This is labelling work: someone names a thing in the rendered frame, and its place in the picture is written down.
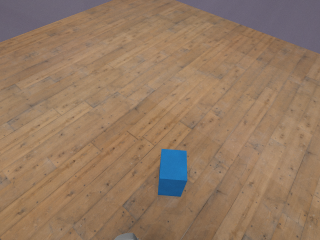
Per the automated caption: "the carton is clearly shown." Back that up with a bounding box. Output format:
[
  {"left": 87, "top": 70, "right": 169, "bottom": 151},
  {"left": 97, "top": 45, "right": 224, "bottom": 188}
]
[{"left": 158, "top": 149, "right": 188, "bottom": 197}]

